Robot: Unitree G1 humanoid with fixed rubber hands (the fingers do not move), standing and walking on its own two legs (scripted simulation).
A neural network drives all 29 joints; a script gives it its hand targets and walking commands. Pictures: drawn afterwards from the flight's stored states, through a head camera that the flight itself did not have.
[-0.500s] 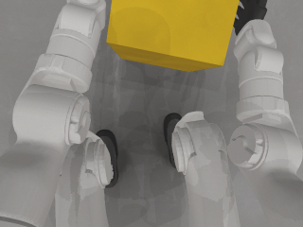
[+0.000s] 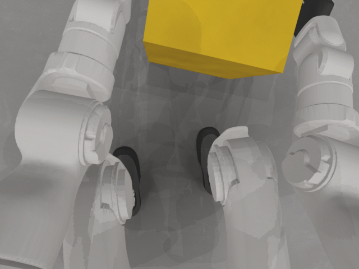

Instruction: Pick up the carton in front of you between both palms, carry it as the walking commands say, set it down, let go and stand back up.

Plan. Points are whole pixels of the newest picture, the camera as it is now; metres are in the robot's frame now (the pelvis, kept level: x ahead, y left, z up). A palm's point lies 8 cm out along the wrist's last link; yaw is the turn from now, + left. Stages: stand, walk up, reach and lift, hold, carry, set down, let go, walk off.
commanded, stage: set down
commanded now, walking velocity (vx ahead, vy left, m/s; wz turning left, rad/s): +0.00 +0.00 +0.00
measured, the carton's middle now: (210, 12) +0.53 -0.12 -0.24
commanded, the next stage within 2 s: let go in 1.60 s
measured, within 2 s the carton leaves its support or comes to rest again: rests again in 0.04 s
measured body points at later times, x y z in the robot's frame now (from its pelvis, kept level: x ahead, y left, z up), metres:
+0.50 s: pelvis +0.00 -0.01 +0.00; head +0.38 +0.00 +0.22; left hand +0.59 +0.08 -0.20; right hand +0.49 -0.28 -0.19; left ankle +0.10 +0.11 -0.34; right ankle +0.12 -0.14 -0.34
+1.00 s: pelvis +0.00 -0.01 +0.07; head +0.35 -0.03 +0.36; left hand +0.62 +0.07 -0.05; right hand +0.50 -0.29 -0.05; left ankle +0.10 +0.11 -0.34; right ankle +0.12 -0.14 -0.34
